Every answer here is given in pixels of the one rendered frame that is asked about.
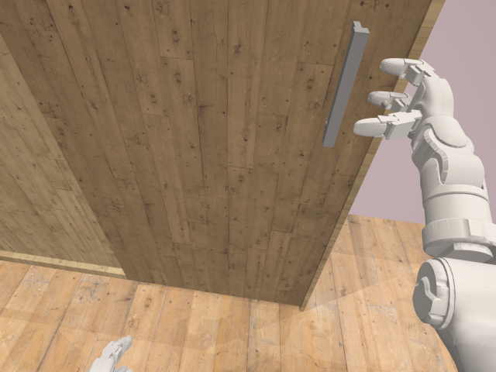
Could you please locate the handle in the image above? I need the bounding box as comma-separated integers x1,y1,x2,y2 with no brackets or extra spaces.
322,21,370,147

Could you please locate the wardrobe door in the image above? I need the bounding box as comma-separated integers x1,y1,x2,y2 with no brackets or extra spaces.
0,0,429,306
0,33,121,268

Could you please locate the robot right forearm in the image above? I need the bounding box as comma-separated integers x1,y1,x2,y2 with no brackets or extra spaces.
411,115,496,265

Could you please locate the robot right upper arm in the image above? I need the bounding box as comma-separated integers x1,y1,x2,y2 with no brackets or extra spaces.
412,257,496,372

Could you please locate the robot left hand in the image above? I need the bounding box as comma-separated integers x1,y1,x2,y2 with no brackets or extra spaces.
88,336,133,372

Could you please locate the robot right hand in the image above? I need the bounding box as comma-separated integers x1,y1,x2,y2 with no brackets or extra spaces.
353,58,454,140

